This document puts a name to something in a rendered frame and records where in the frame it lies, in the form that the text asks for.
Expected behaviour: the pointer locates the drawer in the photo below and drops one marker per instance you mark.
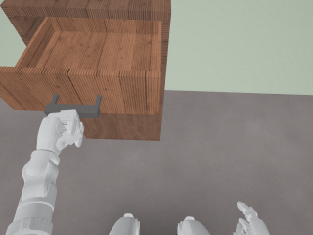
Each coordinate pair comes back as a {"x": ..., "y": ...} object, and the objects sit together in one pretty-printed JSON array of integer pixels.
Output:
[{"x": 80, "y": 58}]

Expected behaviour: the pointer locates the robot right thigh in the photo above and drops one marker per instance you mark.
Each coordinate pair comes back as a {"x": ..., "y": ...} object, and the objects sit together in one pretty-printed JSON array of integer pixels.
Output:
[{"x": 191, "y": 227}]

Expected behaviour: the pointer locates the right robot shin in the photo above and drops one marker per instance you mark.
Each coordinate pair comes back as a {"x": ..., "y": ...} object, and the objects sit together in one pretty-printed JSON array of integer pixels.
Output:
[{"x": 189, "y": 218}]

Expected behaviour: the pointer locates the handle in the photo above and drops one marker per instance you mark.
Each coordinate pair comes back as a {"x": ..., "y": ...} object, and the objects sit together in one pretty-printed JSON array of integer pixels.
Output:
[{"x": 84, "y": 111}]

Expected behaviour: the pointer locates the left robot forearm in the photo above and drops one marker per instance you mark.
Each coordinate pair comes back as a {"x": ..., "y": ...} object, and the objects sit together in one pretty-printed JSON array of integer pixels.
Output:
[{"x": 37, "y": 202}]

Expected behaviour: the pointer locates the robot left hand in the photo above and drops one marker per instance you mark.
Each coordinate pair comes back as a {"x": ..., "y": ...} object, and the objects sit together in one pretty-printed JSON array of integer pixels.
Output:
[{"x": 54, "y": 136}]

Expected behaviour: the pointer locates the robot right hand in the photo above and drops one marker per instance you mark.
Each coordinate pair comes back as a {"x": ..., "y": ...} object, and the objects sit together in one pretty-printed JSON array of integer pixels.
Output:
[{"x": 253, "y": 226}]

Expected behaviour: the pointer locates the cabinet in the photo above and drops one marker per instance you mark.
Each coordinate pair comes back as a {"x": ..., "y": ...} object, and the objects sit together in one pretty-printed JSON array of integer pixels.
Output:
[{"x": 26, "y": 16}]

